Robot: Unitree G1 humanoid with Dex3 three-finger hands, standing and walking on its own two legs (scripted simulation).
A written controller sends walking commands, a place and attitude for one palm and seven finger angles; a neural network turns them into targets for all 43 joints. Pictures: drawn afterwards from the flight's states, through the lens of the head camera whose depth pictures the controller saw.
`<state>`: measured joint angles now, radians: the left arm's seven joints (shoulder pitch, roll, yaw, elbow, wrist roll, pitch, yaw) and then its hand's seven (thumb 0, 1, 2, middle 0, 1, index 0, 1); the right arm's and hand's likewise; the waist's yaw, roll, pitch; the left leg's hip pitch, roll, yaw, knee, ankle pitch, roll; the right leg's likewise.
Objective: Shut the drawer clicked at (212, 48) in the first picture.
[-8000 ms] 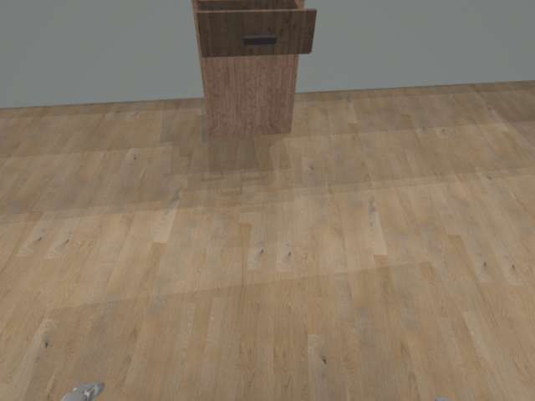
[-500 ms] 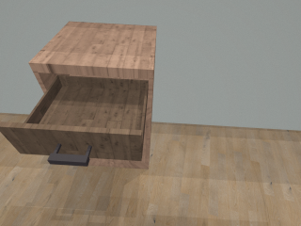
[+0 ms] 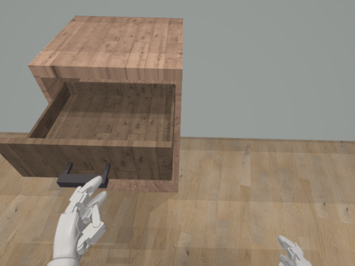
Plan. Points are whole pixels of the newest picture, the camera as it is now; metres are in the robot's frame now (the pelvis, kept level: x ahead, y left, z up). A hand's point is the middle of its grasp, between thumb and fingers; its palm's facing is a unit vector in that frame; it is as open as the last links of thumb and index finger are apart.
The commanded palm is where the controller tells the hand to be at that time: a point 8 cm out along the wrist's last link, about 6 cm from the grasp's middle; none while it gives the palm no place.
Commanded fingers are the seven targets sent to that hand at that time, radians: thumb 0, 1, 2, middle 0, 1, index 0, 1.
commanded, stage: raise the hand and make a fist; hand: left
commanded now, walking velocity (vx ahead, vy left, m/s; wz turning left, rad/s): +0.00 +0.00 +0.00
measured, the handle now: (86, 173) +0.36 +0.25 -0.02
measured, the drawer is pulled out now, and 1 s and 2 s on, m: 0.29 0.29 0.29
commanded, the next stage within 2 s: bring the fist close to the handle in 1.64 s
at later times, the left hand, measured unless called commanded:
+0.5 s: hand (98, 242) +0.18 +0.16 +0.01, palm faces -0.02 -1.00 -0.07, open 4.2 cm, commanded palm +0.13 +0.24 +0.02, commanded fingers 0.00 0.90 0.90 -0.98 -1.14 -0.98 -1.14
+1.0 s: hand (71, 239) +0.18 +0.21 +0.05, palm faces +0.04 -1.00 -0.08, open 3.1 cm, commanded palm +0.14 +0.26 +0.06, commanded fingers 0.00 0.90 0.90 -1.40 -1.60 -1.40 -1.60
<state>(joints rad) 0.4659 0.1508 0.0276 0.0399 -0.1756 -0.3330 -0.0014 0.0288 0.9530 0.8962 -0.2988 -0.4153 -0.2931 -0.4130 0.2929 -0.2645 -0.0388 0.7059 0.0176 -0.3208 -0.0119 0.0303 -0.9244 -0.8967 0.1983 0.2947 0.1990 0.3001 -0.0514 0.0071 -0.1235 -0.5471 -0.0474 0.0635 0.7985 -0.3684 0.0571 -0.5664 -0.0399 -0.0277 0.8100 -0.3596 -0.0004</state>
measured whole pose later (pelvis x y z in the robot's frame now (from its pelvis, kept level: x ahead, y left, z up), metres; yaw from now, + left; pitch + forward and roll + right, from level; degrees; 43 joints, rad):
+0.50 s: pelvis +0.01 -0.05 -0.05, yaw +2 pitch +14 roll -2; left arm 0.53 0.28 0.23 -0.11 -0.33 -0.31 -0.39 0.02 0.90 0.90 -0.79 -0.94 -0.79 -0.94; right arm 0.18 -0.16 0.03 0.55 0.05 -0.21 -0.05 0.02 -0.90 -0.90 0.20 0.30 0.20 0.30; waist 0.02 0.03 -0.14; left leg -0.85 0.02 -0.05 1.14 -0.52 -0.01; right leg -0.81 0.02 -0.14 1.08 -0.50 -0.06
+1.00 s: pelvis +0.02 -0.02 -0.02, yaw +2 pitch +11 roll -3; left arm 0.60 0.29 0.28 -0.16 -0.35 -0.34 -0.37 0.02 0.90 0.90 -1.29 -1.48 -1.28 -1.48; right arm 0.20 -0.22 -0.01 0.53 0.06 -0.29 -0.05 0.02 -0.91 -0.90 0.20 0.29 0.20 0.30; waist 0.01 0.02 -0.14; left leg -0.70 0.00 -0.02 1.01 -0.49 0.03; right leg -0.67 0.01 -0.11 0.93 -0.45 -0.03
